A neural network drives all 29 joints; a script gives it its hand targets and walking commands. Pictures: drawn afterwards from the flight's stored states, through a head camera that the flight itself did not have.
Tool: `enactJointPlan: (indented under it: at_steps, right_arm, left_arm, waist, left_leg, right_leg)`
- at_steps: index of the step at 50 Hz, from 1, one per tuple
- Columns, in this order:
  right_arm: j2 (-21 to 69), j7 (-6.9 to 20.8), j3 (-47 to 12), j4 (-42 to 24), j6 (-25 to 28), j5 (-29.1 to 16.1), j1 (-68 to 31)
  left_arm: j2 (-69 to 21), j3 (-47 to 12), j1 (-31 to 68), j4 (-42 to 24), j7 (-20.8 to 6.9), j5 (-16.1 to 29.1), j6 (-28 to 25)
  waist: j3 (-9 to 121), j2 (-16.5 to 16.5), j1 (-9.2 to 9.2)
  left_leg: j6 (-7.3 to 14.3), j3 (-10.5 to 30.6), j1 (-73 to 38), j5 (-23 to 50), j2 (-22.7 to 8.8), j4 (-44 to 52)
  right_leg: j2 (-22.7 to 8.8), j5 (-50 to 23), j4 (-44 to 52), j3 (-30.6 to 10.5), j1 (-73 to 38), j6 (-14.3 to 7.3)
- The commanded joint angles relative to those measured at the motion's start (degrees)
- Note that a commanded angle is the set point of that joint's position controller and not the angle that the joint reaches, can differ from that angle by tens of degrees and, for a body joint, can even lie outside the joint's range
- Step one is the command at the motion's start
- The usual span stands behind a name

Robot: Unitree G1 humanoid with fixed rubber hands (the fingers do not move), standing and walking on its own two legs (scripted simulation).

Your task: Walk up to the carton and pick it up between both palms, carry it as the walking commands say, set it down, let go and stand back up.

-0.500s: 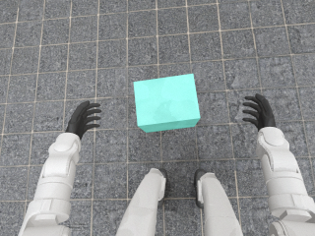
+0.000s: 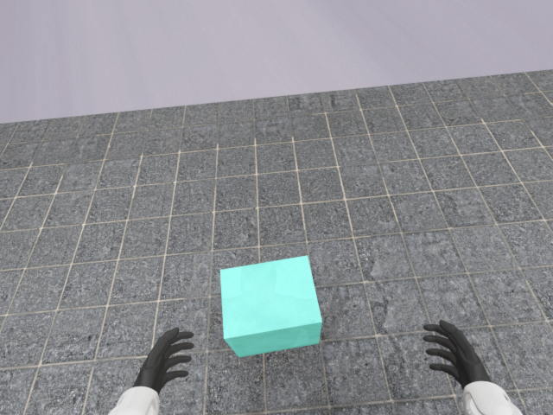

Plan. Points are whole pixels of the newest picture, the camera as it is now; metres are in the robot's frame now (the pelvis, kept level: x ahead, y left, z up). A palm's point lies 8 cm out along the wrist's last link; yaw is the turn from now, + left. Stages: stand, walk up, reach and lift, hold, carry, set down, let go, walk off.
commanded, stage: let go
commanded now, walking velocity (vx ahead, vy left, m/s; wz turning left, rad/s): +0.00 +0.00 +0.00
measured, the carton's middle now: (271, 308) +0.46 +0.11 -0.64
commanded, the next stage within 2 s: stand in 0.44 s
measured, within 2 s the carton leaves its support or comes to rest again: neither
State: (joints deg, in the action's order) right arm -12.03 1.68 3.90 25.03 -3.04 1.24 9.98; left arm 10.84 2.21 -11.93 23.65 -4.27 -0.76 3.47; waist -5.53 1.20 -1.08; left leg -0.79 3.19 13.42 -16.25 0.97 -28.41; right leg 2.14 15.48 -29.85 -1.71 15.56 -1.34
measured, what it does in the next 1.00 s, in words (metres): stands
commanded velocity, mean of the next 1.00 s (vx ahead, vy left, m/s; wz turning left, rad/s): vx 0.00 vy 0.00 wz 0.00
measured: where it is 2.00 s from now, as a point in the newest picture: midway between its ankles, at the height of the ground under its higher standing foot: outside the picture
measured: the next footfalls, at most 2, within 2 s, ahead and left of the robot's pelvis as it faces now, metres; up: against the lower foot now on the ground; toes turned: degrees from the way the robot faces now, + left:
none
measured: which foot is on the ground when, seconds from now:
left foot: down 0.00-1.00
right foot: down 0.00-1.00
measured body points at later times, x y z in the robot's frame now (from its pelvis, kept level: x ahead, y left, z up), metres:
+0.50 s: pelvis +0.00 +0.01 +0.00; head -0.01 +0.01 +0.45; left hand +0.16 +0.25 -0.08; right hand +0.17 -0.23 -0.08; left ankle -0.01 +0.13 -0.74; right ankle +0.00 -0.10 -0.74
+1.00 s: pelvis +0.01 +0.03 +0.00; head -0.06 +0.04 +0.45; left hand +0.12 +0.32 -0.10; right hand +0.11 -0.27 -0.09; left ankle -0.01 +0.13 -0.74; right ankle +0.00 -0.10 -0.74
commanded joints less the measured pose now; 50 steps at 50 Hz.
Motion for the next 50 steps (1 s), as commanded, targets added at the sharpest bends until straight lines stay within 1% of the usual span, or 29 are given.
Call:
enactJointPlan:
  at_steps: [1,4,5,6,8,9,10,12,13,14,15,16,18,19,22,23,24,28,30,31,32,35,36,37,38,39,41,45,50]
  right_arm:
    - [-3.5,0.4,0.2,-10.4,1.2,-0.3,-0.3]
    - [-3.7,0.4,0.4,-10.4,0.0,-0.1,-0.1]
    - [-3.7,0.6,0.3,-10.0,-0.4,-0.2,-0.1]
    - [-3.6,0.7,-0.6,-9.9,-0.9,-0.5,0.3]
    - [-3.9,1.0,0.2,-9.6,-1.5,0.0,0.6]
    - [-4.1,0.9,0.7,-10.4,-1.6,0.1,0.0]
    - [-4.0,1.0,0.0,-9.3,-1.7,-0.7,-0.3]
    - [-4.3,1.0,1.0,-9.6,-2.0,-0.3,0.5]
    - [-4.7,0.9,-0.1,-8.9,-1.9,-1.1,-0.1]
    - [-5.3,0.7,1.0,-10.0,-1.8,-0.5,-1.1]
    - [-5.5,0.7,0.3,-8.1,-1.6,-1.3,0.8]
    - [-6.1,0.5,0.5,-9.0,-1.3,-1.4,0.0]
    - [-5.9,0.6,-0.6,-7.4,-1.4,-1.9,-0.4]
    - [-6.0,0.4,-0.7,-5.9,-1.5,-1.8,1.4]
    - [-6.8,0.4,-0.6,-7.7,-1.3,-1.4,-0.4]
    - [-11.3,-0.9,1.0,3.3,0.3,0.9,2.7]
    - [-13.3,-1.3,1.4,4.0,1.2,1.4,2.9]
    - [-13.5,-1.4,1.5,6.6,3.7,1.9,1.9]
    - [-13.7,-1.4,1.5,7.9,4.3,1.8,2.2]
    - [-13.8,-1.6,1.6,7.9,4.6,1.8,1.1]
    - [-13.7,-1.5,1.6,9.1,4.8,1.5,1.8]
    - [-14.1,-1.8,1.6,10.1,5.1,1.5,2.0]
    - [-14.5,-1.9,1.8,10.8,5.3,1.4,2.6]
    - [-15.3,-2.0,1.8,11.1,5.4,1.5,1.9]
    - [-15.4,-2.2,1.9,11.7,5.7,1.4,1.6]
    - [-16.0,-2.2,1.8,12.0,5.7,1.4,2.7]
    - [-16.3,-2.3,1.7,12.8,5.8,1.2,2.1]
    - [-16.8,-2.2,1.4,14.1,5.9,1.0,1.4]
    - [-17.9,-2.4,0.6,17.1,6.3,0.9,2.1]
  left_arm:
    - [8.8,3.0,2.1,-7.7,0.0,-0.8,-1.4]
    - [8.9,3.2,1.7,-6.8,-0.4,-1.3,-0.3]
    - [8.9,3.0,1.6,-6.9,-0.5,-1.4,0.2]
    - [8.6,3.1,1.5,-6.2,-0.3,-1.6,0.7]
    - [8.9,2.9,1.5,-7.0,-0.2,-2.3,1.3]
    - [8.6,2.8,2.4,-6.9,-0.3,-2.0,1.5]
    - [8.8,2.6,2.2,-6.3,-0.1,-1.7,1.9]
    - [8.8,2.9,1.3,-6.6,0.2,-1.7,2.9]
    - [8.4,2.8,1.8,-6.9,0.6,-1.7,3.9]
    - [8.5,3.2,2.5,-7.7,0.7,-1.7,4.2]
    - [8.3,3.3,1.8,-8.1,1.3,-1.0,5.2]
    - [8.1,3.5,1.9,-8.6,1.8,-1.1,6.2]
    - [7.2,2.5,2.4,-8.6,2.2,-0.4,7.3]
    - [7.2,2.3,2.5,-8.8,2.3,0.2,7.7]
    - [7.4,1.9,3.6,-10.2,3.0,0.0,8.3]
    - [14.1,3.4,2.2,0.1,4.7,-0.9,3.2]
    - [15.1,3.5,2.4,0.6,4.8,-1.5,0.9]
    - [13.5,2.7,1.9,5.6,4.2,-1.4,-3.4]
    - [14.1,2.8,1.6,7.3,3.9,-1.4,-4.5]
    - [14.2,3.0,1.8,8.3,3.9,-1.1,-4.9]
    - [14.7,2.9,1.5,9.3,4.1,-1.1,-5.0]
    - [15.7,3.2,1.0,11.3,4.1,-1.0,-5.9]
    - [15.7,3.4,0.9,11.9,4.3,-1.2,-5.7]
    - [16.0,3.3,0.5,12.7,4.3,-1.0,-5.7]
    - [15.9,3.2,0.0,13.1,4.3,-1.0,-6.1]
    - [16.2,3.2,-0.1,13.8,4.4,-0.9,-6.0]
    - [16.6,3.0,0.2,14.7,4.5,-1.2,-6.0]
    - [17.6,2.9,0.7,16.1,4.6,-1.1,-6.4]
    - [17.3,2.2,0.4,18.4,4.7,-1.0,-6.5]
  waist:
    - [13.3,-4.7,0.75]
    - [10.8,-4.6,0.65]
    - [9.8,-2.9,0.60]
    - [7.2,-3.2,0.33]
    - [7.3,-1.0,-0.22]
    - [6.7,-1.9,0.38]
    - [5.2,-0.8,0.14]
    - [5.3,-2.2,0.44]
    - [4.5,-0.6,0.39]
    - [5.2,-1.3,0.65]
    - [4.9,-2.2,1.09]
    - [5.4,-2.0,0.67]
    - [4.7,-1.6,1.09]
    - [3.8,-2.8,2.17]
    - [4.8,-1.2,1.32]
    - [14.7,-5.6,-0.01]
    - [12.6,-5.2,0.42]
    - [9.5,0.5,0.55]
    - [9.1,-1.7,0.37]
    - [8.6,0.8,0.19]
    - [7.9,-1.0,0.53]
    - [7.6,0.6,0.60]
    - [7.2,-0.9,0.73]
    - [6.8,0.4,0.24]
    - [7.4,-1.5,0.29]
    - [7.3,0.9,0.46]
    - [7.2,1.5,0.71]
    - [7.1,-0.7,0.64]
    - [7.4,0.2,0.95]
  left_leg:
    - [0.2,-3.3,-0.7,14.2,2.4,3.8]
    - [0.3,-3.6,-0.6,11.0,2.9,4.2]
    - [-0.1,-3.6,-1.1,9.4,2.7,4.2]
    - [0.4,-3.4,0.1,8.5,2.8,4.3]
    - [0.3,-3.6,-3.1,8.1,2.5,4.5]
    - [0.4,-3.3,-2.3,8.1,2.4,4.1]
    - [0.3,-3.2,-1.8,7.8,2.3,3.9]
    - [-0.1,-3.3,-2.0,7.2,2.5,3.7]
    - [0.1,-3.0,-2.0,6.5,2.4,3.9]
    - [-0.1,-2.9,-1.8,5.8,2.6,3.8]
    - [-0.1,-2.8,-1.9,6.1,2.7,3.6]
    - [-0.2,-2.7,-1.4,6.5,2.6,3.4]
    - [-0.4,-2.3,-0.5,6.5,2.6,3.6]
    - [-0.2,-2.1,-0.8,6.2,2.7,3.7]
    - [-0.7,-1.7,0.0,5.5,2.6,3.1]
    - [-1.2,0.5,-1.1,7.5,-2.4,1.9]
    - [-0.5,2.1,-1.2,4.6,-2.3,1.7]
    - [1.1,2.8,1.3,5.3,-3.4,3.0]
    - [1.1,3.2,1.7,8.9,-3.9,3.5]
    - [1.3,3.4,2.5,8.8,-4.2,3.5]
    - [1.4,3.6,1.6,10.2,-4.4,3.9]
    - [1.7,3.8,1.9,10.8,-4.9,4.7]
    - [2.0,4.2,1.8,11.2,-5.3,5.2]
    - [1.6,4.2,1.9,11.5,-5.2,5.4]
    - [1.8,4.6,0.4,12.9,-5.4,5.3]
    - [1.8,4.2,0.4,13.5,-5.3,5.6]
    - [1.7,4.6,0.7,12.3,-5.7,6.2]
    - [1.8,4.5,-0.1,13.5,-5.5,7.0]
    - [2.0,5.0,-1.0,12.6,-5.5,7.3]
  right_leg:
    - [-1.8,-25.2,4.5,-1.6,-14.5,4.3]
    - [-2.0,-23.1,5.1,-1.8,-15.6,4.6]
    - [-2.3,-20.4,5.8,-2.1,-15.0,4.2]
    - [-2.2,-18.9,6.0,-2.0,-14.5,4.3]
    - [-1.8,-14.6,7.0,-1.2,-13.6,3.9]
    - [-1.7,-14.8,6.3,-1.2,-13.2,4.0]
    - [-1.8,-14.3,6.5,-1.2,-12.7,3.8]
    - [-1.5,-13.6,6.5,-0.7,-13.6,3.8]
    - [-1.4,-12.1,6.6,-0.4,-12.5,3.6]
    - [-1.2,-11.7,6.1,-0.4,-13.0,3.7]
    - [-1.1,-11.9,6.0,-0.2,-12.5,3.9]
    - [-0.9,-12.2,5.5,0.3,-12.5,3.8]
    - [-0.7,-11.7,4.9,0.7,-12.7,3.5]
    - [-0.6,-11.7,5.0,0.6,-12.2,3.5]
    - [-0.1,-10.2,4.0,1.1,-12.3,3.1]
    - [-5.0,-8.1,3.5,-2.3,-7.1,1.3]
    - [-4.4,0.5,5.0,-3.1,-4.7,1.1]
    - [-4.9,-2.0,5.0,-3.9,-2.4,0.6]
    - [-5.1,-6.0,4.3,-3.7,-2.7,0.4]
    - [-5.2,-5.9,4.5,-4.4,-2.5,0.6]
    - [-5.3,-7.4,4.2,-4.8,-2.1,0.3]
    - [-5.4,-7.9,4.6,-5.3,-2.5,0.3]
    - [-5.5,-7.9,4.6,-5.2,-2.5,0.1]
    - [-5.6,-7.8,5.0,-5.4,-2.5,0.3]
    - [-5.5,-8.6,5.1,-5.3,-2.3,0.0]
    - [-5.7,-9.3,5.4,-5.9,-2.9,0.1]
    - [-5.5,-9.1,5.1,-5.8,-3.3,0.0]
    - [-5.6,-9.4,5.7,-6.1,-3.4,0.1]
    - [-5.8,-9.6,6.4,-6.6,-3.7,0.1]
